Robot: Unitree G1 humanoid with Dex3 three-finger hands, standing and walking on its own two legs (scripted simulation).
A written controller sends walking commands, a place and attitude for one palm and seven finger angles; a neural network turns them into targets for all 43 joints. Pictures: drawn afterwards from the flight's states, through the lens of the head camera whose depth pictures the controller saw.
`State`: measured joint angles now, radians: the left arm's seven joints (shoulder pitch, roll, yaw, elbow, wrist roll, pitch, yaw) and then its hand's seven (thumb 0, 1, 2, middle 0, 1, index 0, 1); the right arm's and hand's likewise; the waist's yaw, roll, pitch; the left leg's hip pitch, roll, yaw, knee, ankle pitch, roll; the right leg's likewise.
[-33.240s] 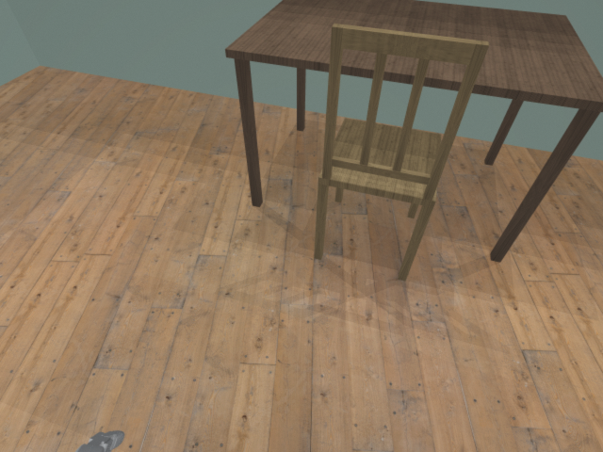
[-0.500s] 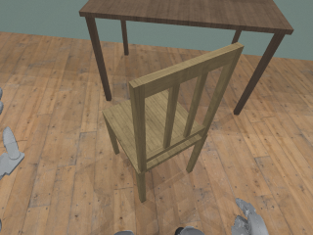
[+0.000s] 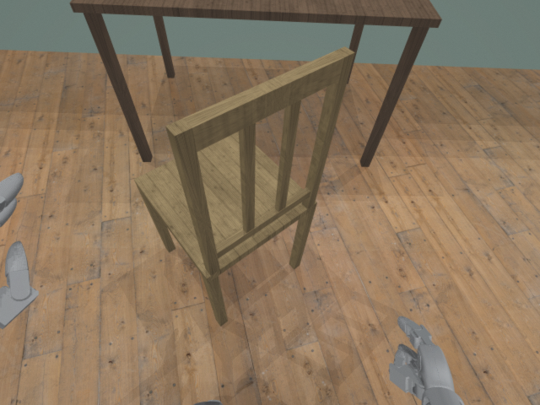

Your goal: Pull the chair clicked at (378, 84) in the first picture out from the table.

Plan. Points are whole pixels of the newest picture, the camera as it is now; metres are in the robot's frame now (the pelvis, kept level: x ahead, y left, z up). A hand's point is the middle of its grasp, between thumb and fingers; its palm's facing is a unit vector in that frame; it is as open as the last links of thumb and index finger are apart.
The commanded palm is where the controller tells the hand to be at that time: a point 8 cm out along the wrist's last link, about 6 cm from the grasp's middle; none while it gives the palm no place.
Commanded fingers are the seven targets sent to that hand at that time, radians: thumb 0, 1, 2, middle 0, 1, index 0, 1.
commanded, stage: step back with the hand held close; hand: left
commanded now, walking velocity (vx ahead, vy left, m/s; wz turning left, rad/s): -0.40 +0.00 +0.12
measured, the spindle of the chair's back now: (248, 185) +0.53 +0.06 -0.07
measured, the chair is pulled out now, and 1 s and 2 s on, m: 0.50 0.50 0.50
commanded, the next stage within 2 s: stop stepping back and stand still in 0.06 s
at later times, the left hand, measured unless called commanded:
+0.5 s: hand out of the picture +0.06 +0.25 +0.15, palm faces +0.49 -0.76 -0.42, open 7.4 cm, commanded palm +0.01 +0.27 +0.17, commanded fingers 0.00 0.90 0.90 -0.20 -0.30 -0.20 -0.30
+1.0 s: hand out of the picture +0.04 +0.28 +0.11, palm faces +0.48 -0.72 -0.51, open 7.4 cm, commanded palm none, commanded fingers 0.00 0.90 0.90 -0.20 -0.30 -0.20 -0.30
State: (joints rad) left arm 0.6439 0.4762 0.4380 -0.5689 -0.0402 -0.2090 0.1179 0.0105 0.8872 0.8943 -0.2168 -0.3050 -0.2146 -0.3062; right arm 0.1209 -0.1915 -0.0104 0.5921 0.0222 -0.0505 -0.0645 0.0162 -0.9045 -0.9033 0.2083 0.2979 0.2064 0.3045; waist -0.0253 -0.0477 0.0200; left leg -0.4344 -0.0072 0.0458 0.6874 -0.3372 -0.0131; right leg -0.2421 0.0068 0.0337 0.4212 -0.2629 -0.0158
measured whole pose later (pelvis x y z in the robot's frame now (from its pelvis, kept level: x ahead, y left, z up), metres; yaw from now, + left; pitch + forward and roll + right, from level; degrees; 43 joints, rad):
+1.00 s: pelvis -0.14 -0.02 -0.02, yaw +7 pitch +0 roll -1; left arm 0.44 0.38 0.37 -0.23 0.01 -0.20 0.11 0.01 0.89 0.90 -0.21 -0.30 -0.20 -0.30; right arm 0.27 -0.21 -0.04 0.74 0.01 -0.10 0.00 0.02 -0.90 -0.90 0.21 0.30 0.20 0.30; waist -0.01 0.07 -0.02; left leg -0.37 0.00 0.01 0.93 -0.49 0.03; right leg -0.28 -0.01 -0.13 0.58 -0.29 -0.03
